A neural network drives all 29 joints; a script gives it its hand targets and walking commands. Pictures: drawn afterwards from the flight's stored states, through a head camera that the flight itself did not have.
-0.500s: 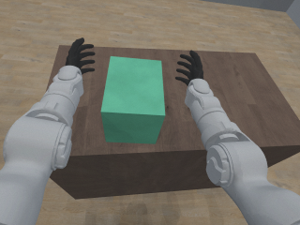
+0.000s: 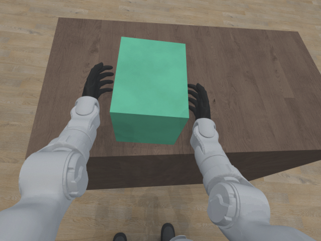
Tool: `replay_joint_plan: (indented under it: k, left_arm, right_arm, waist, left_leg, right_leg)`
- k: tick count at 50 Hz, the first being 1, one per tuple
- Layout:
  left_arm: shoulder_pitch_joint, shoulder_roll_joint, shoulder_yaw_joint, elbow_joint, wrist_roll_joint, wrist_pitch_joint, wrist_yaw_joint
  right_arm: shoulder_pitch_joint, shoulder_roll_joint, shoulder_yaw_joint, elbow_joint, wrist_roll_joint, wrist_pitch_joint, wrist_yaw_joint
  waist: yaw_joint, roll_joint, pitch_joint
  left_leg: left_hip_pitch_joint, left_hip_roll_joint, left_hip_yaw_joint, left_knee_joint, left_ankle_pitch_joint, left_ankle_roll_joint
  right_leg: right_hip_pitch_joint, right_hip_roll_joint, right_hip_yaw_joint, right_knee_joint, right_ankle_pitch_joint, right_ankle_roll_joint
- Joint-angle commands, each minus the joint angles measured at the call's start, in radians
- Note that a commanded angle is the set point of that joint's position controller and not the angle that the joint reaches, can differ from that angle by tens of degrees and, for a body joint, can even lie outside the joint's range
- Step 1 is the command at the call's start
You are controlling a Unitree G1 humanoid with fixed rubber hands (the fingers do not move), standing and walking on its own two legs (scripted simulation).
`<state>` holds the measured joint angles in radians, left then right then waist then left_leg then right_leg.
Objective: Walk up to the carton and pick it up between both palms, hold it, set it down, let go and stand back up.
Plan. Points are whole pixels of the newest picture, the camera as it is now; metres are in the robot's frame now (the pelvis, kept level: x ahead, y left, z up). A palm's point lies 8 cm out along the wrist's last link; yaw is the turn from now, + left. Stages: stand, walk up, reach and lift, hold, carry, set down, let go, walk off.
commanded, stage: reach and lift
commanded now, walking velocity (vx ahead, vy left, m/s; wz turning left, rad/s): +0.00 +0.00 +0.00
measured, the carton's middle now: (149, 94) +0.48 +0.00 +0.00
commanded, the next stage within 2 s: none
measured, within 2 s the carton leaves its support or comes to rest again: neither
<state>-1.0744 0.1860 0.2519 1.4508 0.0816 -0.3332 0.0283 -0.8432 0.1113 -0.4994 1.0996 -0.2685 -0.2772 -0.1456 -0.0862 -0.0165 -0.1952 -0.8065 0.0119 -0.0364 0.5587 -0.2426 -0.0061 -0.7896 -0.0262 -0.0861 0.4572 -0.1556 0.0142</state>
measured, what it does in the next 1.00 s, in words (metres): stands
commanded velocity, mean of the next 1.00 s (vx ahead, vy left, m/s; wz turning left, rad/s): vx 0.00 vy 0.00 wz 0.00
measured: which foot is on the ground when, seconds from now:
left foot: down 0.00-1.00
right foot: down 0.00-1.00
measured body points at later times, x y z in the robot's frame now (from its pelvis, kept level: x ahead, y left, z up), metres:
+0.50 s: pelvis +0.00 +0.02 +0.00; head +0.17 +0.03 +0.42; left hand +0.48 +0.13 -0.01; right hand +0.43 -0.12 -0.02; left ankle -0.02 +0.11 -0.72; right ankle +0.00 -0.13 -0.72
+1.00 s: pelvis +0.01 +0.00 +0.01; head +0.18 +0.01 +0.43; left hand +0.47 +0.13 -0.01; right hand +0.42 -0.13 -0.02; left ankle -0.02 +0.11 -0.72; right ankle +0.00 -0.13 -0.72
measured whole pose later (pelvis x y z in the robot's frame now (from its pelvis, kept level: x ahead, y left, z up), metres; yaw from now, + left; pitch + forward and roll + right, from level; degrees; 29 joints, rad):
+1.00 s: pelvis +0.01 +0.00 +0.01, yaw +0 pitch +26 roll -2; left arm -1.01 0.08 0.59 1.43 0.38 -0.50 0.07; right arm -0.80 0.22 -0.78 1.07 -0.62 -0.51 -0.15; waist -0.05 0.00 -0.11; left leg -0.70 0.02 -0.04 0.44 -0.20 -0.01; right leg -0.67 -0.02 -0.09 0.31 -0.10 0.01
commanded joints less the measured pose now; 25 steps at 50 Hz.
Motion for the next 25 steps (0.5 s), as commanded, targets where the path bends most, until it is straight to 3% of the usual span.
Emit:
replay_joint_plan:
  k: [1, 7, 13, 16, 19, 21, 25]
  left_arm:
    - [-0.554, 0.076, 0.046, -0.229, 0.063, -0.098, 0.007]
    - [-0.536, -0.003, 0.105, -0.218, 0.162, -0.102, 0.051]
    - [-0.524, -0.088, 0.131, -0.189, 0.203, -0.104, 0.064]
    - [-0.522, -0.251, 0.129, -0.143, 0.264, -0.118, 0.033]
    - [-0.488, -0.606, 0.148, -0.017, 0.392, -0.138, -0.049]
    - [-0.428, -0.684, 0.162, 0.051, 0.431, -0.144, -0.074]
    - [-0.398, -0.682, 0.177, 0.065, 0.460, -0.153, -0.073]
  right_arm:
    - [-0.497, -0.074, 0.037, -0.213, -0.032, -0.142, -0.005]
    - [-0.477, -0.097, -0.026, -0.109, -0.091, -0.200, 0.003]
    - [-0.502, -0.036, -0.051, -0.059, -0.137, -0.209, 0.009]
    - [-0.538, 0.160, -0.069, -0.052, -0.256, -0.211, 0.051]
    - [-0.559, 0.526, -0.087, 0.008, -0.454, -0.219, 0.152]
    - [-0.526, 0.578, -0.067, 0.063, -0.484, -0.231, 0.189]
    - [-0.492, 0.594, -0.052, 0.097, -0.507, -0.243, 0.194]
  waist:
    - [0.019, 0.144, -1.072]
    - [0.031, 0.181, -1.043]
    - [0.046, 0.152, -1.004]
    - [0.051, 0.138, -0.936]
    - [0.053, 0.138, -0.811]
    - [0.056, 0.140, -0.780]
    - [0.046, 0.131, -0.759]
  left_leg:
    - [0.239, -0.035, 0.099, 0.037, 0.652, -0.070]
    - [0.497, -0.001, 0.089, 0.105, 0.863, -0.118]
    - [0.479, 0.001, 0.101, 0.095, 0.831, -0.114]
    - [0.498, 0.008, 0.105, 0.079, 0.798, -0.110]
    - [0.586, 0.030, 0.107, 0.070, 0.802, -0.114]
    - [0.599, 0.037, 0.113, 0.053, 0.812, -0.111]
    - [0.535, 0.036, 0.121, 0.003, 0.758, -0.095]
  right_leg:
    - [0.744, 0.025, 0.019, 0.161, 0.689, 0.018]
    - [0.462, 0.079, -0.012, 0.088, 0.558, -0.010]
    - [0.475, 0.082, -0.007, 0.079, 0.562, -0.015]
    - [0.461, 0.077, -0.029, 0.060, 0.523, -0.015]
    - [0.412, 0.072, -0.065, 0.005, 0.459, -0.034]
    - [0.433, 0.067, -0.062, -0.021, 0.468, -0.049]
    - [0.484, 0.057, -0.056, -0.042, 0.481, -0.047]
